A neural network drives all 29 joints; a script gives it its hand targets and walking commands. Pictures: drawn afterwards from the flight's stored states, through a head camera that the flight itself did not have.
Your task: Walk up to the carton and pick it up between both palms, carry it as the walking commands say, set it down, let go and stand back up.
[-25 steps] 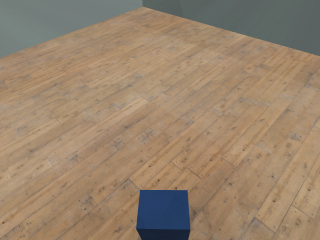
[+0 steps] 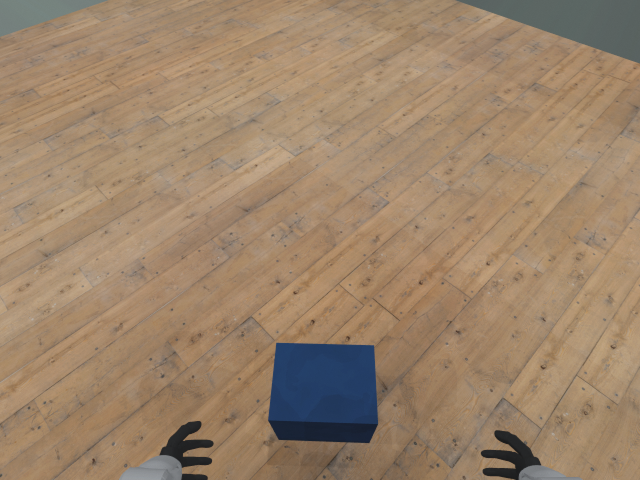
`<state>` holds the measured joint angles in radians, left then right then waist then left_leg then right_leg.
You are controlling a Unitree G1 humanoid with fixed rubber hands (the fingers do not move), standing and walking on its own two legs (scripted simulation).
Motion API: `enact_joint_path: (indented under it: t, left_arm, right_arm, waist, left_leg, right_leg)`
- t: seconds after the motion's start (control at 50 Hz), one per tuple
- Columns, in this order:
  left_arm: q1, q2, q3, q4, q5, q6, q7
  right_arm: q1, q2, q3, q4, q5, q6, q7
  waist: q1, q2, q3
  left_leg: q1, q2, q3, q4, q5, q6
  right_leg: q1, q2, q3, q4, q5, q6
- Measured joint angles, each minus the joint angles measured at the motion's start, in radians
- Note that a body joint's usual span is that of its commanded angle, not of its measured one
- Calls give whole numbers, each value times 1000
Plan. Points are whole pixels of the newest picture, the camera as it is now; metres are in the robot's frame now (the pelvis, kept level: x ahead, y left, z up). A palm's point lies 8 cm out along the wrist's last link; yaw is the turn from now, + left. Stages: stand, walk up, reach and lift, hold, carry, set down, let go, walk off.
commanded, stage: reach and lift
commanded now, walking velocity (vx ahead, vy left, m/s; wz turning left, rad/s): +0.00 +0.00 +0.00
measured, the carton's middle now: (324, 394) +0.41 +0.04 -0.63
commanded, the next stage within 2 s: none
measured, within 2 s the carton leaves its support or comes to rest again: neither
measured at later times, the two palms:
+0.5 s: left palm (174, 451) +0.20 +0.24 -0.15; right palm (495, 465) +0.19 -0.21 -0.15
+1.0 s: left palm (195, 350) +0.36 +0.26 -0.18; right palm (452, 357) +0.36 -0.19 -0.18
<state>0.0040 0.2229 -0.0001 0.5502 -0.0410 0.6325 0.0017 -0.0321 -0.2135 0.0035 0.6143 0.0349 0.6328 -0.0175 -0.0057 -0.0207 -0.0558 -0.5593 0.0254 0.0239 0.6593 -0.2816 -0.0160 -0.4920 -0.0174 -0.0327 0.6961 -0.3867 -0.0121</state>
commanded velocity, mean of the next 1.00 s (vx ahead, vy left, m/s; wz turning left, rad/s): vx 0.00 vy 0.00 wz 0.00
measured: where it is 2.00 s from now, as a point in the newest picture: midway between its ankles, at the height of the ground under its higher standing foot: outside the picture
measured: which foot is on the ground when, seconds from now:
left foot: down 0.00-1.00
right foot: down 0.00-1.00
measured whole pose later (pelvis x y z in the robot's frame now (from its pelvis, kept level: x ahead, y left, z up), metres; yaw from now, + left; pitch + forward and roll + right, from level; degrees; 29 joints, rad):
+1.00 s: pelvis -0.08 +0.02 -0.09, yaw -2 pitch +33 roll -2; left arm -0.90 0.32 0.28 0.87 -0.03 0.25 -0.04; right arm -0.88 -0.23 -0.23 0.83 0.07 0.27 -0.04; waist 0.02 -0.01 0.01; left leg -1.39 0.01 -0.03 1.08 -0.28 -0.01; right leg -1.32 0.01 -0.01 1.12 -0.39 0.02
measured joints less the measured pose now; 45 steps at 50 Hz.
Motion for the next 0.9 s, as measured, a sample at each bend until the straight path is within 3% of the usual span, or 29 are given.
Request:
enact_joint_path:
  t: [0.16,0.26,0.4,0.64,0.9]
  left_arm:
    - [101,-89,80,-115,72,-100,-8]
    - [28,-73,99,-113,66,-150,-7]
    - [-100,-57,121,-103,42,-140,-14]
    - [-536,15,171,97,17,-130,-28]
    - [-832,65,265,281,28,-295,-36]
  right_arm:
    - [101,74,-71,-97,-98,-117,61]
    - [38,44,-86,-120,-81,-172,80]
    - [-78,22,-110,-128,-39,-158,82]
    - [-483,-5,-154,40,-2,-138,31]
    - [-783,-13,-220,198,14,-283,-17]
  waist:
    - [7,9,-9]
    - [8,16,-9]
    - [16,13,50]
    - [31,16,147]
    - [28,13,111]
  left_leg:
    - [-138,-6,-3,87,-29,10]
    - [-266,-8,-6,205,-55,16]
    - [-343,-8,-9,306,-62,19]
    - [-478,-5,-23,393,-28,15]
    - [-717,-10,-45,407,8,9]
  right_leg:
    - [-138,6,36,71,-12,20]
    - [-265,7,44,190,-40,29]
    - [-345,11,48,298,-50,32]
    - [-484,20,41,397,-25,28]
    - [-718,21,25,412,5,26]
